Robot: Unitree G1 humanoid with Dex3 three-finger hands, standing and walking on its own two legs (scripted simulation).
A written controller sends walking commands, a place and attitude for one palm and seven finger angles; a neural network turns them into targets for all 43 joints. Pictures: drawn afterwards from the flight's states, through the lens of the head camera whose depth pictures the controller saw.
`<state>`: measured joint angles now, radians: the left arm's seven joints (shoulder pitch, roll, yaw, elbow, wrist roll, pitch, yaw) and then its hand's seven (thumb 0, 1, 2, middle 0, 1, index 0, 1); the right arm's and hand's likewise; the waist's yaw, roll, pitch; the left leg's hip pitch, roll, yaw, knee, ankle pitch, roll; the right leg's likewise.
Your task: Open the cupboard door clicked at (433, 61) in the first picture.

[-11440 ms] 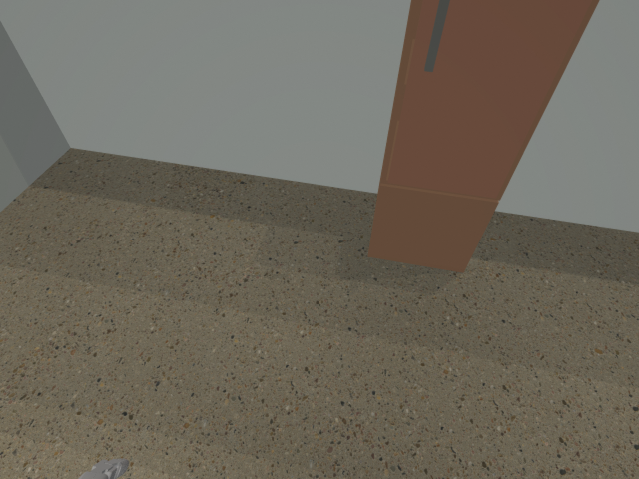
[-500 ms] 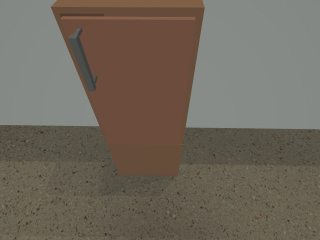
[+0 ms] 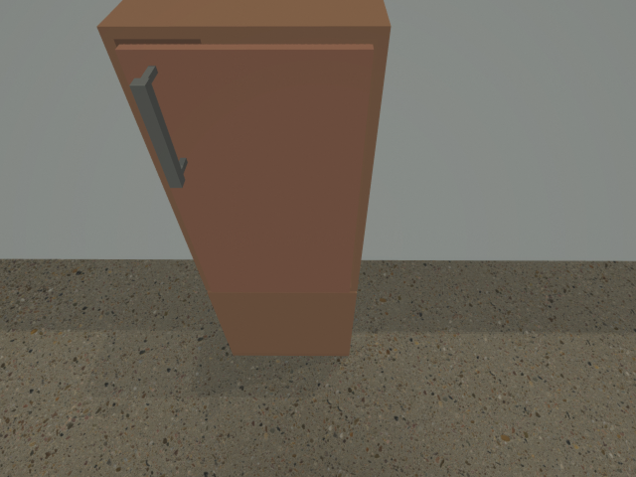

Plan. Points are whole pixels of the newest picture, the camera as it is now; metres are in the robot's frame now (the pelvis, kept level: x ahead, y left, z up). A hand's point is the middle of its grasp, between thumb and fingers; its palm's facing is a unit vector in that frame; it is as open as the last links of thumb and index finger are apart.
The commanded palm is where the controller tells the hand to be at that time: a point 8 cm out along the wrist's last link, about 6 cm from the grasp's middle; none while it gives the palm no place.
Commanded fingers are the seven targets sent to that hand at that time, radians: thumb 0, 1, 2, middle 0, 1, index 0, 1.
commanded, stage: come to a stop and stand still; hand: left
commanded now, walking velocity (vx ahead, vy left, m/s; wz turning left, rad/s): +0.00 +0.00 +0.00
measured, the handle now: (164, 130) +0.55 +0.26 +0.15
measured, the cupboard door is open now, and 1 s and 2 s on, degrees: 0 0 0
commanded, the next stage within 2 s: look again from close up in 0.62 s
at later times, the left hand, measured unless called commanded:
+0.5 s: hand out of the picture -0.02 +0.25 -0.15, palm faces -0.01 -0.96 -0.29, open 7.4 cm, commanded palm none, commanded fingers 0.00 0.90 0.90 -0.20 -0.30 -0.20 -0.30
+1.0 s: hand out of the picture -0.08 +0.18 -0.17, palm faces +0.00 -0.99 -0.13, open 7.4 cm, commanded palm none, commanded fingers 0.00 0.90 0.90 -0.20 -0.30 -0.20 -0.30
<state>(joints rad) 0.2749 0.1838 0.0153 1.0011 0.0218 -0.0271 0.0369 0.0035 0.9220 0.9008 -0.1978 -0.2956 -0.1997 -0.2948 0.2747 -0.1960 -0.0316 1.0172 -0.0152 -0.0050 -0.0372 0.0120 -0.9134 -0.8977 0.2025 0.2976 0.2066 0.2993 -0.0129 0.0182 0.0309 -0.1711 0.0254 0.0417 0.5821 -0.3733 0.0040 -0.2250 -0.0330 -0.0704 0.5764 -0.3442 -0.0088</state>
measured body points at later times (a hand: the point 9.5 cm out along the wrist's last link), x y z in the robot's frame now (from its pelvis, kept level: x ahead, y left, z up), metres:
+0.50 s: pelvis -0.07 +0.03 +0.01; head -0.08 +0.03 +0.46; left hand -0.02 +0.30 -0.13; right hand +0.00 -0.24 -0.13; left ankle -0.06 +0.12 -0.73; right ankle -0.02 -0.11 -0.73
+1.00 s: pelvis -0.07 +0.03 +0.01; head -0.06 +0.04 +0.46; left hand -0.08 +0.23 -0.16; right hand -0.09 -0.18 -0.15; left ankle -0.06 +0.13 -0.73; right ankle -0.02 -0.11 -0.73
